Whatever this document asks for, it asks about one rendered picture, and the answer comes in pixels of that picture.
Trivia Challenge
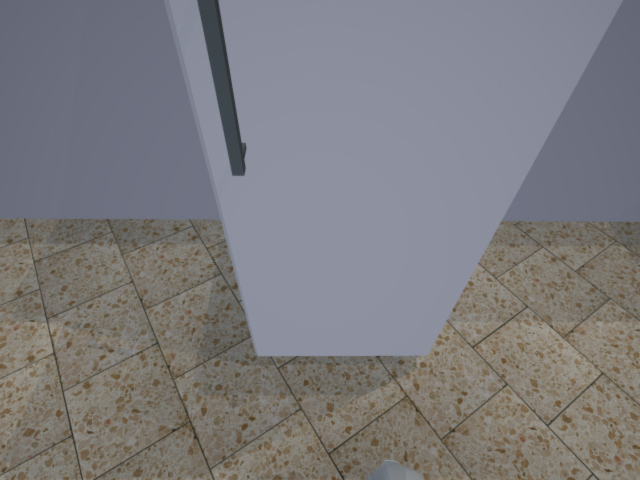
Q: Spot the fridge door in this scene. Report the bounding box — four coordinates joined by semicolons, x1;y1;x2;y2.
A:
169;0;623;356

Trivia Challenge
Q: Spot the handle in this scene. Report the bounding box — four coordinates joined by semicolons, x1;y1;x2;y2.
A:
197;0;246;176

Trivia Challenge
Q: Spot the robot right shin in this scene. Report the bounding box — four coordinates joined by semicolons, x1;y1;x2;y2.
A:
378;460;400;468

